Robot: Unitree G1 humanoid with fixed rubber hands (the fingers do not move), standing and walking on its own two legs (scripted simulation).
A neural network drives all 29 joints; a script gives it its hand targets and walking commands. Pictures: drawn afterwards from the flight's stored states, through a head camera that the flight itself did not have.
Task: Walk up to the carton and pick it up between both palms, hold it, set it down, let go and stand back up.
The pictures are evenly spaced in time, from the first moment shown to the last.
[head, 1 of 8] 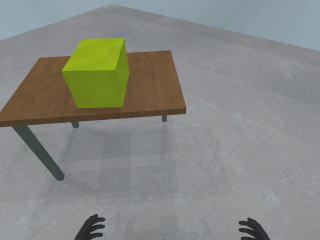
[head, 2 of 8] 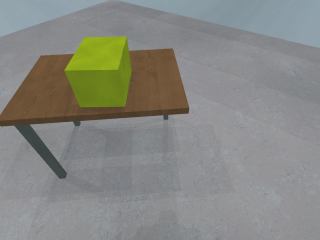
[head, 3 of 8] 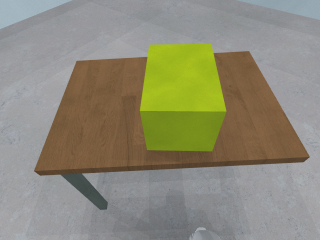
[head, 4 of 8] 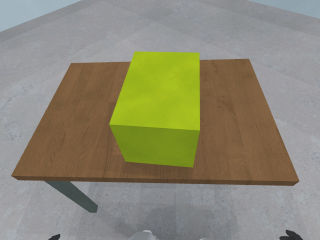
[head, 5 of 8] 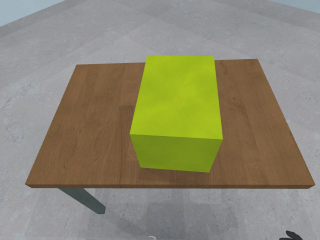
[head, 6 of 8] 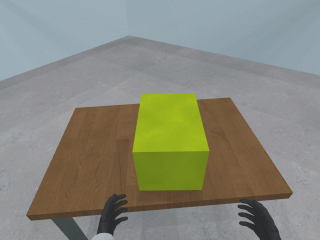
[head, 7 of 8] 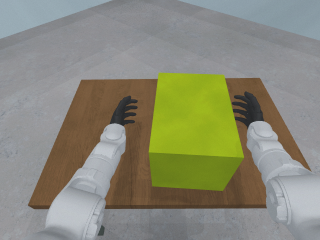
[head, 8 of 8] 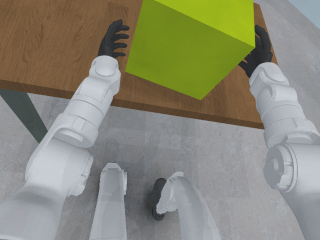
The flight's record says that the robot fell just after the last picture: yes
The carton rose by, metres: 0.08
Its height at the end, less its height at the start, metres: +0.00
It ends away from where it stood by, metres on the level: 0.03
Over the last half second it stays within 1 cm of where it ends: no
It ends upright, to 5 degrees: yes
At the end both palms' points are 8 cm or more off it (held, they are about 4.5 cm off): no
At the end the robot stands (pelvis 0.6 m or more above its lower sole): yes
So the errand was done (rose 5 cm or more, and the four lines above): no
